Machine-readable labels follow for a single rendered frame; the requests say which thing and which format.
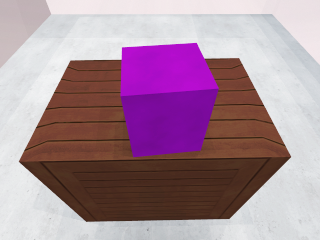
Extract carton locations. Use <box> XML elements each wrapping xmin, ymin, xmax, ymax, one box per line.
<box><xmin>120</xmin><ymin>43</ymin><xmax>219</xmax><ymax>158</ymax></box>

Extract pedestal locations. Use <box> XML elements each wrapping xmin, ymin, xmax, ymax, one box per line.
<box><xmin>19</xmin><ymin>58</ymin><xmax>291</xmax><ymax>222</ymax></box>

